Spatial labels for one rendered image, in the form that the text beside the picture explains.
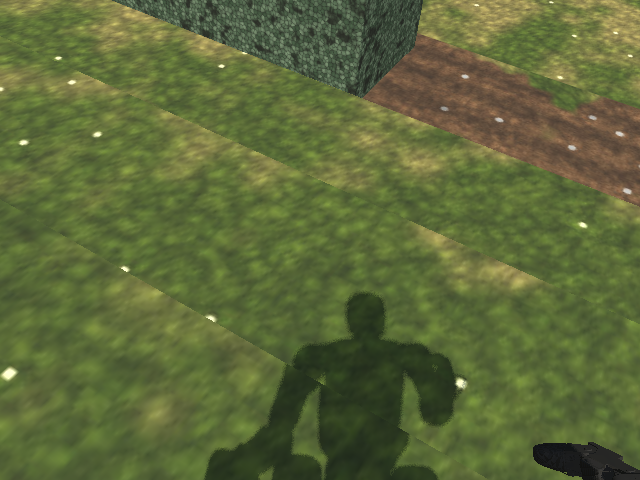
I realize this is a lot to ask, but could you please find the right robot hand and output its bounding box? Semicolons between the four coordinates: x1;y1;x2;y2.
533;442;640;480

